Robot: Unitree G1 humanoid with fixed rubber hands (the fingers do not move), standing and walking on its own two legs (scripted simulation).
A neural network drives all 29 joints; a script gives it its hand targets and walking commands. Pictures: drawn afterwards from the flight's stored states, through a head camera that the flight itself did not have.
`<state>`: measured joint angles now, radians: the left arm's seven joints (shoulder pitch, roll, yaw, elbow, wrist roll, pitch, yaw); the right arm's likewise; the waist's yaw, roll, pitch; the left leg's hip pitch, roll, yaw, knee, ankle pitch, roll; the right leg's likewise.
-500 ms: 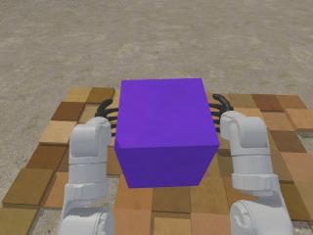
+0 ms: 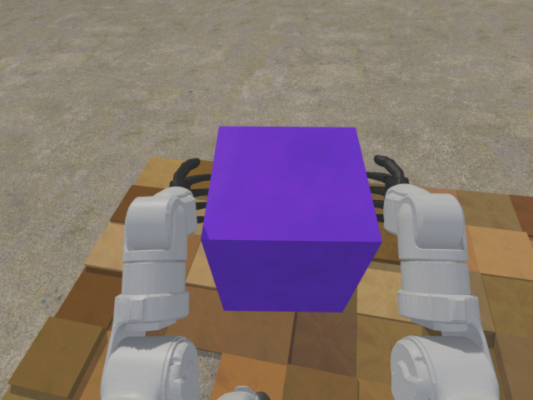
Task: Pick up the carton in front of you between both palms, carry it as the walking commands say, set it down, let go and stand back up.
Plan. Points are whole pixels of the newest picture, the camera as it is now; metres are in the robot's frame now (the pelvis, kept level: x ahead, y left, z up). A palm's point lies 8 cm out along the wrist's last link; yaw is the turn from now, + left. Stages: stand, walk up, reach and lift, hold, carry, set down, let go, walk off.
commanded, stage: carry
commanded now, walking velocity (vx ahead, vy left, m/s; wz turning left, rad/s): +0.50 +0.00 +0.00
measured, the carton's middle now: (284, 225) +0.39 +0.02 +0.04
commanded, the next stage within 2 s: none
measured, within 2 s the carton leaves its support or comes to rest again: neither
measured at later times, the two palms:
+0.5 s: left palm (248, 85) +0.69 +0.10 +0.11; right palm (393, 86) +0.68 -0.20 +0.11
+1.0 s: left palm (247, 32) +0.99 +0.13 +0.10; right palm (358, 33) +0.97 -0.16 +0.10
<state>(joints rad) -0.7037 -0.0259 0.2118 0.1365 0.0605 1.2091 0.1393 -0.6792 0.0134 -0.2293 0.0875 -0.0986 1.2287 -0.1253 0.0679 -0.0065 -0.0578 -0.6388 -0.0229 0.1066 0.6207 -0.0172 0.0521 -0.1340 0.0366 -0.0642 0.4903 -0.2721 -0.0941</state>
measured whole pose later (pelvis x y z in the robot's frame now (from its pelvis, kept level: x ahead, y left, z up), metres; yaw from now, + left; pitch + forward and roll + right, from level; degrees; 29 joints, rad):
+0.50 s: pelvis +0.33 -0.02 -0.02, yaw -2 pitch +5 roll -3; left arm -0.71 -0.05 0.21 0.16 0.13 1.20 0.13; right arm -0.72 -0.04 -0.20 0.19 -0.03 1.21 -0.12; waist -0.03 0.05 -0.06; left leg -0.33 0.02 0.01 1.03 -0.42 0.03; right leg -0.49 0.05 -0.12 0.56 0.14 -0.10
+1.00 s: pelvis +0.61 -0.01 -0.01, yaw +0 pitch +7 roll -1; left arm -0.73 0.01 0.20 0.16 0.06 1.24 0.15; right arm -0.66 0.04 -0.21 0.11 -0.09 1.24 -0.15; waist -0.04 -0.01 -0.04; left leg -0.31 -0.01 0.10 0.44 -0.10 0.12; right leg -0.62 -0.03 -0.04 0.97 -0.33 0.00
